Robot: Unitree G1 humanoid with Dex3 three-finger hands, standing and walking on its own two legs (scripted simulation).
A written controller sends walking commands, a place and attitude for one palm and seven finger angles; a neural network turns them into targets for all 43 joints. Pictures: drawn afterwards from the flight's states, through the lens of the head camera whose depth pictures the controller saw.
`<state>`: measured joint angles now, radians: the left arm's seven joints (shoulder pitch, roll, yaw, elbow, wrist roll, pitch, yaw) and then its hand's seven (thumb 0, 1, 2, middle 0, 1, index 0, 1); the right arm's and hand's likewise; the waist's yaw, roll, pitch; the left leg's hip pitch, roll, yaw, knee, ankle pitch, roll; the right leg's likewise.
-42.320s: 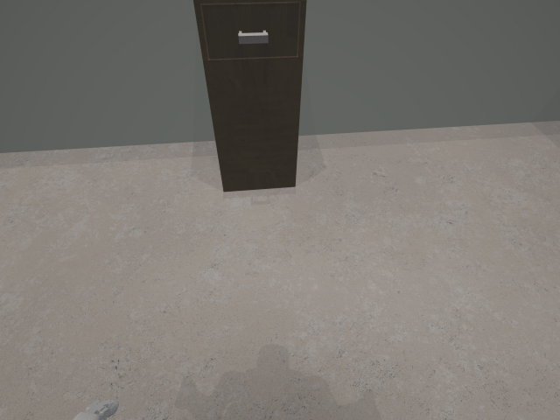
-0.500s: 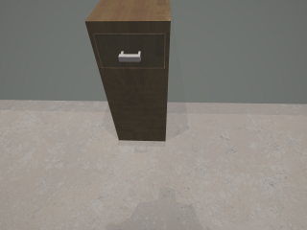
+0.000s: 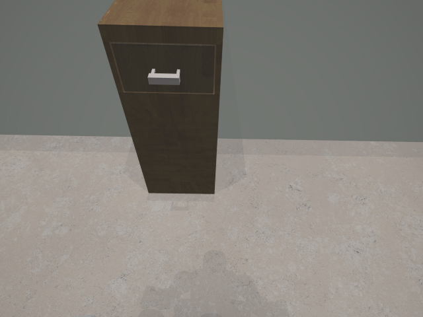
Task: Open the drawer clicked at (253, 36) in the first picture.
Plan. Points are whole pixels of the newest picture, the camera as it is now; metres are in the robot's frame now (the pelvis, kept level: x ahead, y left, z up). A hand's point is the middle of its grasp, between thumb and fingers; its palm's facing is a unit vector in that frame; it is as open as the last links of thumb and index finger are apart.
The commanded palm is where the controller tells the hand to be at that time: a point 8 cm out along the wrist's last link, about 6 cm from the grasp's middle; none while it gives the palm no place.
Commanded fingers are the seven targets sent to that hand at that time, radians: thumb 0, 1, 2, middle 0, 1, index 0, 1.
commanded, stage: look to check the result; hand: left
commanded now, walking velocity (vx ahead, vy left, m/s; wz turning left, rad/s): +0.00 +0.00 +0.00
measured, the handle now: (165, 75) +0.83 +0.19 +0.00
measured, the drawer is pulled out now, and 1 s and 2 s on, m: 0.00 0.00 0.00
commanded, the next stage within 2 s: take the last steps up to it in 0.42 s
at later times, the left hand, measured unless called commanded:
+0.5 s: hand out of the picture +0.09 +0.24 -0.16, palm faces -0.03 -0.94 -0.34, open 7.4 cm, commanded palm none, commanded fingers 0.00 0.90 0.90 -0.20 -0.30 -0.20 -0.30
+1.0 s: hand out of the picture +0.06 +0.18 -0.20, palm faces +0.00 -0.99 -0.16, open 7.4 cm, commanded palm none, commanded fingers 0.00 0.90 0.90 -0.20 -0.30 -0.20 -0.30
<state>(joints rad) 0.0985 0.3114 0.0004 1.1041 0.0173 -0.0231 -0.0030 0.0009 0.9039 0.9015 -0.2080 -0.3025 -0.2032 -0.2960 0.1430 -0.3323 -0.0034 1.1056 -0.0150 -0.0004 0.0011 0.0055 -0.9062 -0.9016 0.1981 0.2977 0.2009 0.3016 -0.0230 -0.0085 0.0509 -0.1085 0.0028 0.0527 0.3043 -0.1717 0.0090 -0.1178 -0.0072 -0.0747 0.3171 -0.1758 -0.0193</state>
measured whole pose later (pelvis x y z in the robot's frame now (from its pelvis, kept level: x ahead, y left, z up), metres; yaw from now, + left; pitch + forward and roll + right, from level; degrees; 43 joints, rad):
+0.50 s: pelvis +0.02 +0.00 +0.00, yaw +0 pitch -1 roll +0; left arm 0.13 0.33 0.00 1.12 0.02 -0.02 0.00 0.00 0.90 0.90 -0.21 -0.30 -0.20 -0.30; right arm 0.11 -0.33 0.00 1.10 -0.01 0.01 0.00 0.01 -0.91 -0.90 0.20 0.30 0.20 0.30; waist 0.00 0.01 0.05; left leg -0.07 0.01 0.05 0.28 -0.19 0.00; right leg -0.08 0.00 -0.08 0.29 -0.19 -0.02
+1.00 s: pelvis +0.10 +0.01 -0.02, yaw +0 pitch +0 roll -1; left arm 0.31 0.19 0.03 1.17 0.01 0.01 0.00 0.00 0.91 0.90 -0.21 -0.30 -0.20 -0.30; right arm 0.35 -0.12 0.00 1.14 -0.03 -0.04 -0.03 0.00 -0.91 -0.90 0.20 0.30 0.20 0.30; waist -0.03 -0.03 0.06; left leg -0.08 0.01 0.05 0.53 -0.45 0.02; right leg -0.25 -0.01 -0.07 0.86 -0.47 -0.03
